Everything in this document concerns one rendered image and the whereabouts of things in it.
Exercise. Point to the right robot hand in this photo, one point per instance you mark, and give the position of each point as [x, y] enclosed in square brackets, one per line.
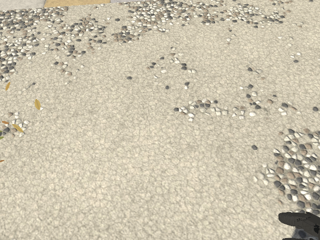
[309, 222]

